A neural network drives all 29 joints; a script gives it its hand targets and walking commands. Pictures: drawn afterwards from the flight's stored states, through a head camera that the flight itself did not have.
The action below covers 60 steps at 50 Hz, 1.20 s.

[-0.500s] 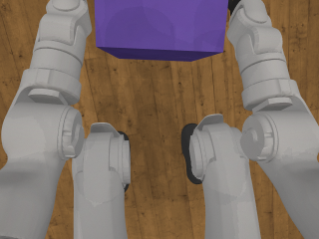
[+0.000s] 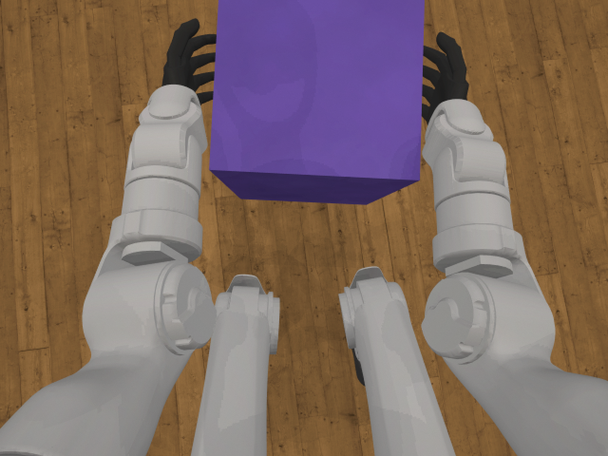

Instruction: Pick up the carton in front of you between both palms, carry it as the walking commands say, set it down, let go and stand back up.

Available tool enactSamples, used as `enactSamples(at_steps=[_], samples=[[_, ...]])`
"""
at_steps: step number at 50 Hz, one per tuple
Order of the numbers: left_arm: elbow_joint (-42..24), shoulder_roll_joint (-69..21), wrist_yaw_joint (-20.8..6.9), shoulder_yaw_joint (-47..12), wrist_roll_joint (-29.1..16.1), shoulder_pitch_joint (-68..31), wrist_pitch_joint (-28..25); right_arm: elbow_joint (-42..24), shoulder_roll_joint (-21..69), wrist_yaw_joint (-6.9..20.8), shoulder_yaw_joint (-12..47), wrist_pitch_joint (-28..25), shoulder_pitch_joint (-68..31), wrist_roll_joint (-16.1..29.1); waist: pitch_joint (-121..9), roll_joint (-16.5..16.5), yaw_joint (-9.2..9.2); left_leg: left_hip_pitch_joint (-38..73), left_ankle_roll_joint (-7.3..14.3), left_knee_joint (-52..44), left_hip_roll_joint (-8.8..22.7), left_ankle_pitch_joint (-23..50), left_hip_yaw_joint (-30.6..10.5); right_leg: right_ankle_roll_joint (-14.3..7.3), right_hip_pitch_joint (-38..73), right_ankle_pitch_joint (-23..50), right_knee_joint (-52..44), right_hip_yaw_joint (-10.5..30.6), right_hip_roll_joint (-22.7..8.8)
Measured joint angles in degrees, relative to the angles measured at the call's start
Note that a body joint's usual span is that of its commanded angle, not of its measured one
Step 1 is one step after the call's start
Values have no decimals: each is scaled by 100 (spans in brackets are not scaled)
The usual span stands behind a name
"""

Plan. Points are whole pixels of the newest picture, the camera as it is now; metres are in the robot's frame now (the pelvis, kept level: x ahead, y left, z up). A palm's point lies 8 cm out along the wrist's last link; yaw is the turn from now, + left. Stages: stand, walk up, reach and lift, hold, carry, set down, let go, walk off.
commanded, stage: reach and lift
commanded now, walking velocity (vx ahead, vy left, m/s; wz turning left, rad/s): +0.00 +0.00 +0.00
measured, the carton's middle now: (311, 118) +0.52 -0.01 -0.13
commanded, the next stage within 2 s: none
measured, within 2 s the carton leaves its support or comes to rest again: neither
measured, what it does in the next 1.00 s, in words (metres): rises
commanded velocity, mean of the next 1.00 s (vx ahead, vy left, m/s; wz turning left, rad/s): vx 0.00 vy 0.00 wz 0.00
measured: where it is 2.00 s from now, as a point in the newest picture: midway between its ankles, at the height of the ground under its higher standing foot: (307, 360)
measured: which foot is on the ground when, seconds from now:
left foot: down 0.00-1.00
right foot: down 0.00-1.00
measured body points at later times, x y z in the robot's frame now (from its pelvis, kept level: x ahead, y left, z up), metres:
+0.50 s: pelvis +0.05 +0.00 +0.13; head +0.22 +0.01 +0.54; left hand +0.49 +0.14 +0.08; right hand +0.48 -0.16 +0.09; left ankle +0.12 +0.12 -0.44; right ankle +0.12 -0.14 -0.44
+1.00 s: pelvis +0.10 -0.01 +0.26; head +0.15 +0.00 +0.71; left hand +0.44 +0.15 +0.23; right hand +0.44 -0.16 +0.24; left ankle +0.12 +0.12 -0.44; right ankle +0.12 -0.14 -0.44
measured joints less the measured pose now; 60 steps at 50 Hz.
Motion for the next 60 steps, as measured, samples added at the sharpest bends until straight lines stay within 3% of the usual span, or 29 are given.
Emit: enactSamples(at_steps=[11,29,43,51,60], samples=[[-779,-287,66,-330,-321,1123,187,-499,187,-17,436,116,965,230,-399,-31,30,1050,20,-805,14,-94,-48,-68,1034,-97,-782,42,-31],[-877,-779,85,-393,-259,2829,-128,-348,448,39,802,-199,2534,245,-707,-21,60,3864,123,-2739,90,15,-135,-195,3821,18,-2688,171,-87],[-1289,-1053,42,-605,-249,4150,-188,-583,662,91,1163,-278,3730,215,-520,-37,89,6421,174,-4696,187,454,-249,-308,6361,448,-4615,247,-178],[-1681,-1175,17,-785,-231,4854,51,-883,743,116,1430,-49,4375,200,-326,-40,122,8071,210,-5962,273,814,-293,-365,8001,808,-5865,301,-242],[-2377,-1260,-8,-1081,-209,5496,710,-1520,785,167,1778,611,4967,151,-90,-40,167,9877,238,-7213,365,1200,-325,-406,9800,1192,-7106,338,-319]])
